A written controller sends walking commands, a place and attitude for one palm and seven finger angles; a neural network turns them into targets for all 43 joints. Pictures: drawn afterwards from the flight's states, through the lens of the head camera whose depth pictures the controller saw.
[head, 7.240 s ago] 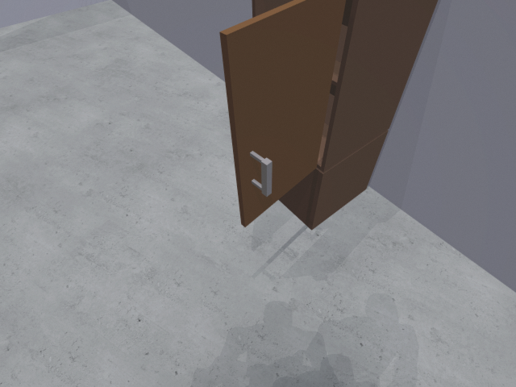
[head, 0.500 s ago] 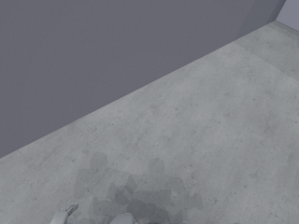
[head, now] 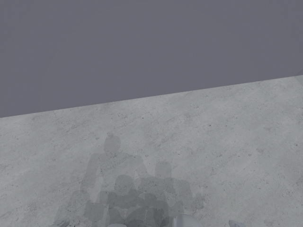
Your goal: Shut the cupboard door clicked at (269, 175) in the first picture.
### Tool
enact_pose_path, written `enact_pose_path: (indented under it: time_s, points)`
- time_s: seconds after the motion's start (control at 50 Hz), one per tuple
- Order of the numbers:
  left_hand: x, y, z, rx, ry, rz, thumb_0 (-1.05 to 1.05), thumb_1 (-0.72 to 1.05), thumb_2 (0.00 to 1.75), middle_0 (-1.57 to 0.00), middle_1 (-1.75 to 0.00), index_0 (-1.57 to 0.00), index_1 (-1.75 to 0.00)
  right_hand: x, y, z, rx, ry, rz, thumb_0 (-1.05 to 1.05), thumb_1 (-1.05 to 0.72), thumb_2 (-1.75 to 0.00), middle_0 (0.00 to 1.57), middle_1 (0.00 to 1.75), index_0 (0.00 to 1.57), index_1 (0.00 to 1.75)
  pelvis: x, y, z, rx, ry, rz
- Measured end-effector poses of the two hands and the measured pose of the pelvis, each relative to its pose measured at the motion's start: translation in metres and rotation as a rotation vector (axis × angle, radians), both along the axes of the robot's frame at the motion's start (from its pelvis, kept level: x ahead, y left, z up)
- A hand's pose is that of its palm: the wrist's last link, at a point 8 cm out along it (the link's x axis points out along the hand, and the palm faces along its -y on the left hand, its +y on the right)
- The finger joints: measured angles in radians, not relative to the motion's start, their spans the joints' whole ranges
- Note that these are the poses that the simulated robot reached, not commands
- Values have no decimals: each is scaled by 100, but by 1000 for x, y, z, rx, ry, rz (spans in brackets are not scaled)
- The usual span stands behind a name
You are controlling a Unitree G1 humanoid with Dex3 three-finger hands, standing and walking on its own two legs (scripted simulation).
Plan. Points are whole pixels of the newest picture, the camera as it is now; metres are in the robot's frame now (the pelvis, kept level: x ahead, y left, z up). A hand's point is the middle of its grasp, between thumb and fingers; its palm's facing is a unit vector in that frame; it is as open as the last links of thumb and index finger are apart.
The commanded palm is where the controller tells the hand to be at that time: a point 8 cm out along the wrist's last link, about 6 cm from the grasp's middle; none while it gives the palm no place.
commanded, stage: walk to a spot facing it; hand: left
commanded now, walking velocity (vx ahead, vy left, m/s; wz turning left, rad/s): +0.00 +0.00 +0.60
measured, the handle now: out of the picture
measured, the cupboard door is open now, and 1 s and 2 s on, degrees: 97 97 97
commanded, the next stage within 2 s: none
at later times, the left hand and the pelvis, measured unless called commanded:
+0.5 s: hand out of the picture +0.02 +0.16 -0.17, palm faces +0.32 -0.92 -0.22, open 7.4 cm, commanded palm none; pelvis +0.02 -0.05 +0.00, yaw +19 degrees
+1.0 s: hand out of the picture +0.04 +0.15 -0.14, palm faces +0.58 -0.76 -0.28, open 7.3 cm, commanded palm none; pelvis +0.08 -0.07 +0.00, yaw +37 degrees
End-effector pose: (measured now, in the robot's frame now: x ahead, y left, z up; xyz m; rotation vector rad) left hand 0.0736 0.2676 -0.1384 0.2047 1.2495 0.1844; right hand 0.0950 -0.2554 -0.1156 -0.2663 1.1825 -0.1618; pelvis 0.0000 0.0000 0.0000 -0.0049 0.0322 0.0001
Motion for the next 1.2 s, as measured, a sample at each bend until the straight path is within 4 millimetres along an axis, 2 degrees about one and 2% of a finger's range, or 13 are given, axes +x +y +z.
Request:
enact_pose_path:
  time_s: [0.1, 0.18, 0.32, 0.46, 0.54, 0.6, 0.68, 0.78, 0.88, 0.96, 1.08, 1.14, 1.2]
  points:
    - [12, -9, 14, 24, -62, 24, 1, 91, 90, -19, -30, -20, -30, 0, -12, -7, 21, 48, 28, 0, -90, -90, 21, 29, 20, 30, 3, -16, 3, -5, 5, 53]
    - [17, -26, 19, 55, -119, 43, 1, 91, 90, -19, -30, -20, -30, 7, -32, -24, 45, 69, 43, 0, -90, -90, 21, 29, 20, 30, 8, -36, -6, 11, 11, 105]
    - [-14, -59, 27, 42, -85, 126, 0, 91, 90, -20, -30, -20, -30, 38, -45, -22, 54, 92, 111, 0, -91, -90, 20, 29, 20, 30, 14, -50, 3, 32, -5, 204]
    - [-57, -71, 13, -20, -29, 259, 0, 91, 90, -20, -30, -21, -30, 89, -18, -9, 48, 66, 260, 0, -91, -90, 20, 29, 20, 30, 22, -50, 6, 44, 0, 305]
    - [-89, -61, -9, -43, 12, 347, 0, 90, 90, -20, -30, -21, -30, 125, 10, -10, 30, -11, 360, 0, -91, -90, 20, 29, 20, 30, 25, -38, -9, 19, 4, 357]
    - [-104, -49, -16, -32, 55, 396, 1, 91, 90, -20, -30, -21, -30, 138, 25, -7, 18, -51, 411, 0, -91, -90, 20, 29, 20, 30, 25, -36, -12, 22, 2, 394]
    - [-101, -39, -5, -7, 32, 446, 1, 91, 90, -20, -30, -20, -30, 141, 30, -1, 4, -30, 454, 0, -91, -90, 20, 29, 20, 30, 29, -39, -3, 11, 1, 439]
    - [-84, -37, 12, 30, -36, 473, 1, 91, 90, -19, -30, -20, -30, 142, 25, -5, 16, 23, 485, 0, -90, -90, 21, 29, 20, 30, 38, -49, 3, 3, 0, 488]
    - [-63, -50, 21, 70, -108, 490, 1, 91, 90, -19, -30, -20, -30, 153, 7, -22, 39, 71, 502, 0, -90, -90, 21, 29, 20, 30, 58, -66, -4, 8, 2, 551]
    - [-65, -72, 26, 85, -132, 545, 0, 91, 90, -19, -30, -20, -30, 176, 2, -31, 38, 106, 546, 0, -91, -90, 21, 29, 20, 30, 73, -73, -5, 16, -13, 620]
    - [-91, -116, 28, 10, -41, 680, 0, 91, 90, -20, -30, -20, -30, 225, 32, -10, 56, 96, 647, 0, -91, -90, 20, 29, 20, 30, 99, -64, 12, 44, 0, 721]
    - [-108, -136, 24, -37, 17, 756, 0, 91, 90, -20, -30, -20, -30, 253, 65, -5, 62, 82, 723, 0, -91, -90, 20, 29, 20, 30, 110, -55, 14, 47, 8, 769]
    - [-128, -154, 18, -85, 84, 840, 0, 91, 90, -20, -30, -20, -30, 280, 110, -4, 71, 57, 813, 0, -91, -90, 20, 29, 20, 30, 120, -40, 12, 42, 10, 813]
